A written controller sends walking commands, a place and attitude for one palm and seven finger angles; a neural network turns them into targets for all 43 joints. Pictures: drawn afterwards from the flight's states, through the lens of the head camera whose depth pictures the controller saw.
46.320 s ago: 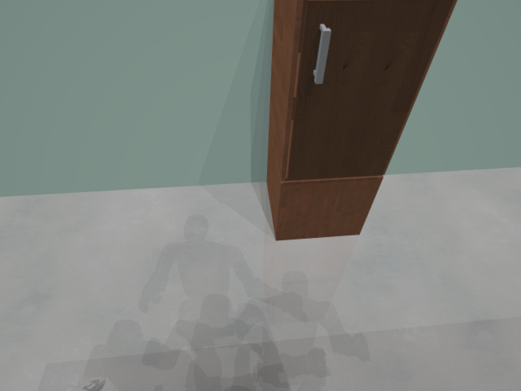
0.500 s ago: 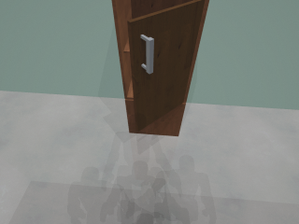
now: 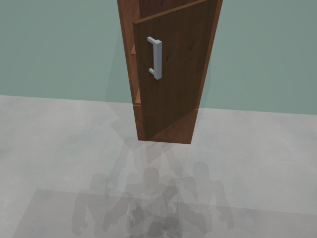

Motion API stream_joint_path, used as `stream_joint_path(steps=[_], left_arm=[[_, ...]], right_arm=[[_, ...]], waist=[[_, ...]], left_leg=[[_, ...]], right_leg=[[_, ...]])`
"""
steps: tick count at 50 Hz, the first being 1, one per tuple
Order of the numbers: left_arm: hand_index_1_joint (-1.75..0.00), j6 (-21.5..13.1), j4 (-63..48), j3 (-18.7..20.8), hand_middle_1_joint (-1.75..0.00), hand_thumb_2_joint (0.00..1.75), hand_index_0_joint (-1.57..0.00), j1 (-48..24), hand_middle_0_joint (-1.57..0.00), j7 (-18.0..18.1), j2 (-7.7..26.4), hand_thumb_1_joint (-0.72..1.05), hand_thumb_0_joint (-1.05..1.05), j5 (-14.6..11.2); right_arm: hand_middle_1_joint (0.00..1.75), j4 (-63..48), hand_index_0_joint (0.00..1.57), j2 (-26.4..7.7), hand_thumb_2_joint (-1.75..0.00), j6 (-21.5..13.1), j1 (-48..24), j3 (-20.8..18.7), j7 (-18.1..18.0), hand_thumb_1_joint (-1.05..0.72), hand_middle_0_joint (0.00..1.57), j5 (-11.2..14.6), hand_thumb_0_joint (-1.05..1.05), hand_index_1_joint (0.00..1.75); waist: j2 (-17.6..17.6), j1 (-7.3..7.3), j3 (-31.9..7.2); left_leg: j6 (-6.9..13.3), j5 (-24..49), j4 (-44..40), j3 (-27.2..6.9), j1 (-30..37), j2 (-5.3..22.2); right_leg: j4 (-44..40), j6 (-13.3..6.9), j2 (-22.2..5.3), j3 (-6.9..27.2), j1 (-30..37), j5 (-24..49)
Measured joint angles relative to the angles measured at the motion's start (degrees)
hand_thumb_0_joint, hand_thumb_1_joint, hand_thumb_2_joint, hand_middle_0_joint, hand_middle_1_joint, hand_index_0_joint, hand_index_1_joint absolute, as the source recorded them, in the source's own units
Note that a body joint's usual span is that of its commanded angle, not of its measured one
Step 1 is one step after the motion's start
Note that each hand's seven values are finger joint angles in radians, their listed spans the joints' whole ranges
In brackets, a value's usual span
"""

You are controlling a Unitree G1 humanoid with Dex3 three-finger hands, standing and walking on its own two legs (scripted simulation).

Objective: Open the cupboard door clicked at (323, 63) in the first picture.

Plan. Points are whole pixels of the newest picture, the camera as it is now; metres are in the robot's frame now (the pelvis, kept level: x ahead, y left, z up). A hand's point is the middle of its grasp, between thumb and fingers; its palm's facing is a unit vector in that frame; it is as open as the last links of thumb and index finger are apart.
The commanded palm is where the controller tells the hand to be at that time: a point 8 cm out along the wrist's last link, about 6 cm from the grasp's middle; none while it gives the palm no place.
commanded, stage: walk to a spot facing it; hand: left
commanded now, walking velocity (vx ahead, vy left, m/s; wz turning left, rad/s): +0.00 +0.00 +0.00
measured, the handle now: (154, 58) +0.63 +0.06 +0.12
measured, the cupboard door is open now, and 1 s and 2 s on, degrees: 44 44 44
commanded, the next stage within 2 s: none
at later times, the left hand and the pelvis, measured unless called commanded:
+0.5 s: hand out of the picture +0.07 +0.20 -0.19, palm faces -0.11 -0.97 -0.22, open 7.4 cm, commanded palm none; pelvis +0.00 +0.01 -0.01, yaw -8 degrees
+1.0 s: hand out of the picture +0.11 +0.14 -0.17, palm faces -0.37 -0.89 -0.26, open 7.4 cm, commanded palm none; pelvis -0.02 -0.03 -0.01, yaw -26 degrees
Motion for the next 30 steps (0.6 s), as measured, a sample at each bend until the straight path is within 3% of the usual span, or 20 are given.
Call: stream_joint_path(steps=[11,24,26,30], left_arm=[[-0.30,0.2,-1.1,0.2,-0.30,0.90,-0.20,-1.3,-0.20,0.2,0.3,0.91,0.01,0.0],[-0.30,4.1,-5.9,2.0,-0.30,0.90,-0.20,1.3,-0.20,-0.5,-2.6,0.91,0.01,0.5],[-0.30,4.6,-6.8,2.2,-0.30,0.90,-0.20,1.1,-0.20,-0.8,-2.6,0.91,0.01,0.5],[-0.30,5.7,-8.6,3.1,-0.30,0.90,-0.20,-0.2,-0.20,-1.5,-2.9,0.91,0.01,0.8]], right_arm=[[0.30,-0.6,0.20,-0.7,-0.89,0.0,-1.0,-0.1,-0.3,-0.91,0.21,-0.1,0.00,0.30],[0.30,-5.7,0.20,3.6,-0.89,2.1,2.0,-1.7,-1.3,-0.91,0.21,-0.2,0.00,0.30],[0.30,-6.4,0.20,4.0,-0.89,1.8,2.7,-1.8,-1.4,-0.91,0.21,-0.4,0.00,0.30],[0.30,-7.3,0.20,4.1,-0.89,0.9,4.2,-1.9,-1.7,-0.91,0.21,-0.8,0.00,0.30]], waist=[[-0.3,0.18,-0.5],[-1.4,0.00,1.6],[-2.1,0.13,2.0],[-1.5,0.14,3.5]], left_leg=[[-0.4,-0.8,0.2,0.8,0.4,0.6],[-0.2,-7.5,11.6,6.6,-4.6,3.6],[0.1,-7.8,12.1,8.1,-5.1,3.7],[0.3,-7.2,11.4,10.6,-5.1,4.8]], right_leg=[[-0.2,-0.2,0.5,0.9,0.2,-0.2],[11.1,-0.2,2.5,6.8,-7.2,-4.3],[15.7,0.2,2.3,7.6,-10.0,-6.0],[34.7,1.6,1.3,6.3,-17.6,-14.2]])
